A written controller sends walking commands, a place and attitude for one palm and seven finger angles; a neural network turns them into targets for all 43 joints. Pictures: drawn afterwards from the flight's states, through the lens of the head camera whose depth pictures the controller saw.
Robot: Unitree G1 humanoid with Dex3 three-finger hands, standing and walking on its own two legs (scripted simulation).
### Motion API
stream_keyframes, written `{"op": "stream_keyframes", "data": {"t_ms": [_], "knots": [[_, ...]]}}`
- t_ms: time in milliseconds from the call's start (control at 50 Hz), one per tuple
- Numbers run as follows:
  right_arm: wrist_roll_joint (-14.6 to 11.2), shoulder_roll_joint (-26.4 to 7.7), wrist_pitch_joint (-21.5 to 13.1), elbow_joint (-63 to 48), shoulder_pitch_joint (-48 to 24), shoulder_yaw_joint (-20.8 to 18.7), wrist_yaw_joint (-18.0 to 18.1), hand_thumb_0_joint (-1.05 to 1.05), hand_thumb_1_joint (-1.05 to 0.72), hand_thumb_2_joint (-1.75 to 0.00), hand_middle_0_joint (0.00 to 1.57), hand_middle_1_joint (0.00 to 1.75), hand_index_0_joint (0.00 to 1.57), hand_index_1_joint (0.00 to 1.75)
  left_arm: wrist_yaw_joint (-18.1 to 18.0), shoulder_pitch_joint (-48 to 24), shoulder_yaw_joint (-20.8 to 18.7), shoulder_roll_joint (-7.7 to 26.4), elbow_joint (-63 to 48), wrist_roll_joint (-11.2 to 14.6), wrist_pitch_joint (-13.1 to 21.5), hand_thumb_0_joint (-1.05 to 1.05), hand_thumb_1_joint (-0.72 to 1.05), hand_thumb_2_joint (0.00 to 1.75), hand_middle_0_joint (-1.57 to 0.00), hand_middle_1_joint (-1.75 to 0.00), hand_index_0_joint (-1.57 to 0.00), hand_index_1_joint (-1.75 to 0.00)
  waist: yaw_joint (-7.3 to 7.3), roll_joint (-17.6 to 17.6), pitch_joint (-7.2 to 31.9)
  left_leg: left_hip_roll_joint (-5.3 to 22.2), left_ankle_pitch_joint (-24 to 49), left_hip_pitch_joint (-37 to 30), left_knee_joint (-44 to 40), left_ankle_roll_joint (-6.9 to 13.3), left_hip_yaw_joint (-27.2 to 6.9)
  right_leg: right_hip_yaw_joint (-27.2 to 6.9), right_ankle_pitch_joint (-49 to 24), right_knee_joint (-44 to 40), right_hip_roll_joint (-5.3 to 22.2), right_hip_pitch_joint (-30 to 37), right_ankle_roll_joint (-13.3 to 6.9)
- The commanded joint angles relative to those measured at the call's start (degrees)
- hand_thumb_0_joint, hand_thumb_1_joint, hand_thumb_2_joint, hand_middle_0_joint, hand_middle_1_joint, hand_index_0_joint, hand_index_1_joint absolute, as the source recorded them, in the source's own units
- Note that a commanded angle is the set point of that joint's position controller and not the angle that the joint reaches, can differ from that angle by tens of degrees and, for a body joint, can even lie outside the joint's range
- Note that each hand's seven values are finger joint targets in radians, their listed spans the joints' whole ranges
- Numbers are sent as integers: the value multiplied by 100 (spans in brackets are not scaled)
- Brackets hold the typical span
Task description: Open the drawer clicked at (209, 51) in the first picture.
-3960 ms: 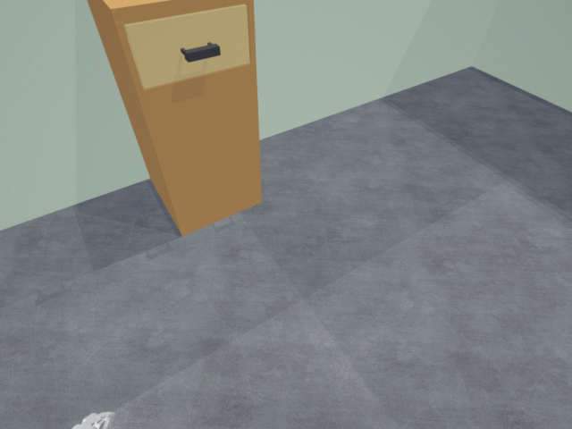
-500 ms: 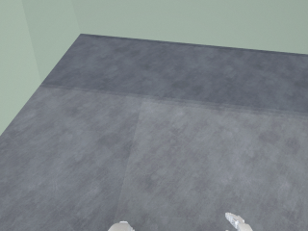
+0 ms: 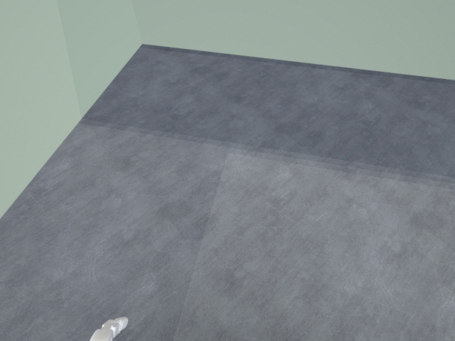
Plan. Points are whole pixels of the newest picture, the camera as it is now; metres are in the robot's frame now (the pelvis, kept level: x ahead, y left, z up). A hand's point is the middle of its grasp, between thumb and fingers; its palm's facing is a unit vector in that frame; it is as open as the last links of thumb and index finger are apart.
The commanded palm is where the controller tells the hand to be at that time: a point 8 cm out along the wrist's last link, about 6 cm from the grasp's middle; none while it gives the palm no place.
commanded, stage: turn to face it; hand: left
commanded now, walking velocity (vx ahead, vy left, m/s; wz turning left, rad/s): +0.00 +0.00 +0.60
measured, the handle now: out of the picture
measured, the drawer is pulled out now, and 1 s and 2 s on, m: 0.00 0.00 0.00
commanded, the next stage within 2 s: none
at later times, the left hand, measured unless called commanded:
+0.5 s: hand out of the picture -0.06 +0.23 -0.19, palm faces +0.38 -0.89 -0.24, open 7.4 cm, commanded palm none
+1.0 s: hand out of the picture +0.01 +0.24 -0.14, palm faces +0.55 -0.78 -0.29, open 7.4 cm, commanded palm none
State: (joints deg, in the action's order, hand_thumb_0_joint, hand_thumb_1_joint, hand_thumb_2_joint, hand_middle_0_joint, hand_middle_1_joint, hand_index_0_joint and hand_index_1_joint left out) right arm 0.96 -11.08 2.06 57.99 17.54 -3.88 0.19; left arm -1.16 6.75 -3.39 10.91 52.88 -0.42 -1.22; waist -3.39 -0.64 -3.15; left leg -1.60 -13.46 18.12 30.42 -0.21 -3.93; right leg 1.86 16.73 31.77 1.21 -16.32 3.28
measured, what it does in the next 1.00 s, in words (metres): steps on the spot, turning left: left foot, then right foot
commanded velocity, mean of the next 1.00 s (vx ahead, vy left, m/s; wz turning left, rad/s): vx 0.00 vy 0.00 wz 0.60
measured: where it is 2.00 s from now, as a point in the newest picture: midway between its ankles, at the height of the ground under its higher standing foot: outside the picture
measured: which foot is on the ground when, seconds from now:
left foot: down 0.00-0.00, up 0.02-0.44, down 0.46-0.98, up 1.00-1.00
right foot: down 0.00-0.48, up 0.50-0.96, down 0.98-1.00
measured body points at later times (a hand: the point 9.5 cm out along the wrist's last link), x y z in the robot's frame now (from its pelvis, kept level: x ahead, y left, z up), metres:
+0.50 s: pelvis -0.01 +0.02 -0.01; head +0.02 +0.06 +0.43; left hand -0.08 +0.28 -0.17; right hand +0.21 -0.19 -0.13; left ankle -0.04 +0.11 -0.74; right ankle +0.00 -0.12 -0.72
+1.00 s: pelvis +0.00 -0.01 +0.00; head +0.05 +0.00 +0.44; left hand -0.02 +0.28 -0.12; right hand +0.19 -0.20 -0.16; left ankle -0.05 +0.11 -0.73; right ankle +0.06 -0.11 -0.74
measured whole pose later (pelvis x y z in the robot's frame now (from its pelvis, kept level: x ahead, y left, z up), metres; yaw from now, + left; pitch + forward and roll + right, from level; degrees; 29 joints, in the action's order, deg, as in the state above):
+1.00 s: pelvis +0.00 -0.01 +0.00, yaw +36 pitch +1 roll +0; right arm 0.7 -13.5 3.1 53.4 13.4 -4.6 -0.6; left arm -1.1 6.5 -2.7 12.2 48.1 -0.7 -1.2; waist -2.7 -2.5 -3.7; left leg -4.1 -18.6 20.7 36.5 -0.8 -7.9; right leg 2.0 17.5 32.2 1.0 -15.4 1.2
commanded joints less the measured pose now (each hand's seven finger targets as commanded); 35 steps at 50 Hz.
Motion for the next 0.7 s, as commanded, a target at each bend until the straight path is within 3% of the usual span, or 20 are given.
{"op": "stream_keyframes", "data": {"t_ms": [0, 20, 40, 60, 80, 100, 140, 200, 340, 380, 400, 420, 440, 460, 480, 500, 560, 580, 620, 680], "knots": [[-11, -605, -127, -800, -290, -214, 22, 0, -90, -90, 20, 30, 20, 30, -125, 979, -302, 1490, -243, -67, 207, 0, 90, 90, -20, -30, -20, -30, 585, 1636, 1023, -36, -2198, 1678, 2306, -260, 320, -2000, -2718, -1390, 2836, 1805, -1056], [2, -717, -62, -798, -301, -266, 7, 0, -90, -90, 20, 30, 20, 30, -132, 771, -255, 1344, -343, -67, 173, 0, 90, 90, -20, -30, -20, -30, 484, 948, 759, 124, -2002, 1512, 3181, -225, 128, -1591, -2709, -1357, 2775, 1167, -1268], [26, -673, 46, -635, -308, -269, -24, 0, -90, -90, 20, 30, 20, 30, -143, 409, -226, 1055, -384, -53, 202, 0, 90, 90, -20, -30, -20, -30, 328, 1110, 419, 328, -1676, 1489, 3585, -270, 41, -1185, -2322, -1454, 2378, 697, -1108], [37, -620, 99, -534, -259, -266, -51, 0, -90, -90, 20, 30, 20, 30, -128, 177, -166, 956, -422, -50, 183, 0, 90, 90, -20, -30, -20, -30, 192, 966, 146, 395, -1338, 1531, 3891, -320, 192, -825, -2115, -1406, 2063, 517, -990], [43, -601, 113, -511, -209, -253, -84, 0, -90, -90, 20, 30, 20, 30, -108, 108, -109, 846, -454, -45, 178, 0, 90, 90, -20, -30, -20, -30, 141, 907, 7, 431, -1042, 1579, 4020, -357, 303, -411, -2232, -1316, 1834, 489, -890], [45, -571, 121, -506, -200, -243, -103, 0, -90, -90, 20, 30, 20, 30, -101, 184, -98, 800, -455, -50, 191, 0, 90, 90, -20, -30, -20, -30, 165, 971, 10, 429, -890, 1599, 4041, -390, 380, -214, -2331, -1283, 1733, 549, -845], [37, -550, 142, -540, -325, -224, -132, 0, -90, -90, 20, 30, 20, 30, -112, 362, -96, 844, -427, -64, 207, 0, 90, 90, -20, -30, -20, -30, 220, 1042, 15, 462, -759, 1602, 3891, -445, 476, 38, -2540, -1251, 1723, 736, -834], [34, -610, 164, -698, -717, -198, -144, 0, -90, -90, 20, 30, 20, 30, -115, 644, -122, 966, -392, -86, 183, 0, 90, 90, -20, -30, -20, -30, 392, 1132, 105, 506, -901, 1581, 3408, -496, 604, 120, -2554, -1201, 1838, 1044, -959], [-22, -610, 77, -1022, -1316, -87, -193, 0, -90, -90, 20, 30, 20, 30, -76, 792, -224, 1340, -373, -147, 100, 0, 90, 90, -20, -30, -20, -30, 574, 1314, 307, 457, -1142, 747, 1574, -350, 1047, 447, -2781, -786, 2069, 1151, -994], [-26, -665, 23, -1042, -1190, -83, -181, 0, -90, -90, 20, 30, 20, 30, -58, 805, -269, 1397, -358, -137, 75, 0, 90, 90, -20, -30, -20, -30, 513, 1237, 510, 402, -863, 250, 886, -261, 1171, 568, -2788, -464, 2106, 1092, -866], [-14, -744, -2, -1031, -998, -104, -180, 0, -90, -90, 20, 30, 20, 30, -39, 772, -274, 1429, -362, -111, 62, 0, 90, 90, -20, -30, -20, -30, 393, 1121, 635, 352, -416, -123, 323, -229, 1231, 789, -2662, -136, 2011, 1031, -700], [-1, -976, -57, -954, -625, -162, -184, 0, -90, -90, 20, 30, 20, 30, -30, 748, -268, 1347, -367, -65, 39, 0, 90, 90, -20, -30, -20, -30, 179, 565, 902, 466, 381, -1047, -551, -145, 983, 917, -2316, 728, 1890, 556, -452], [34, -1647, -123, -904, -208, -333, -144, 0, -90, -90, 20, 30, 20, 30, 16, 768, -233, 1062, -535, -18, 22, 0, 90, 90, -20, -30, -20, -30, -77, -1066, 1219, 1658, 2021, -2172, -856, 393, -641, 1150, -180, 2029, 1179, -836, 16], [-30, -2097, -114, -820, 139, -427, -92, 0, -90, -90, 20, 30, 20, 30, 22, 455, -114, 772, -796, -31, -9, 0, 90, 90, -20, -30, -20, -30, -236, -1944, 1250, 2686, 4296, -2348, -877, 1079, -1805, 662, 2313, 3050, 629, -1850, 263], [-34, -1992, -80, -732, 173, -385, -76, 0, -90, -90, 20, 30, 20, 30, -2, 348, -150, 956, -809, -69, -68, 0, 90, 90, -20, -30, -20, -30, -200, -1203, 1236, 2776, 4016, -2146, -727, 1318, -1315, 199, 2098, 3465, 763, -1815, 156], [-10, -1750, -119, -751, -30, -340, -4, 0, -90, -90, 20, 30, 20, 30, -20, 175, -156, 865, -718, -92, -101, 0, 90, 90, -20, -30, -20, -30, -174, -1395, 970, 2337, 3741, -1845, -846, 1138, -1197, 66, 1717, 3589, 784, -1963, 182], [4, -1429, -144, -1020, -864, -194, 38, 0, -90, -90, 20, 30, 20, 30, 58, 403, -222, 951, -496, -60, -89, 0, 90, 90, -20, -30, -20, -30, 228, -939, 526, 1645, 2833, -1131, -926, 827, -641, -82, 731, 3732, 678, -1717, 244], [-7, -1410, -162, -1051, -926, -192, 32, 0, -90, -90, 20, 30, 20, 30, 78, 523, -227, 941, -447, -63, -89, 0, 90, 90, -20, -30, -20, -30, 278, -873, 559, 1478, 2704, -1110, -958, 769, -517, -59, 553, 3656, 618, -1621, 262], [-21, -1385, -173, -1054, -909, -190, 24, 0, -90, -90, 20, 30, 20, 30, 86, 587, -226, 946, -407, -64, -101, 0, 90, 90, -20, -30, -20, -30, 309, -735, 545, 1363, 2316, -967, -1090, 757, -512, -65, 324, 3471, 568, -1471, 300], [-8, -1380, -159, -1004, -720, -215, 14, 0, -90, -90, 20, 30, 20, 30, 49, 408, -218, 921, -493, -56, -107, 0, 90, 90, -20, -30, -20, -30, 237, -708, 470, 1397, 1904, -987, -1194, 871, -860, -140, 361, 3079, 512, -1472, 343]]}}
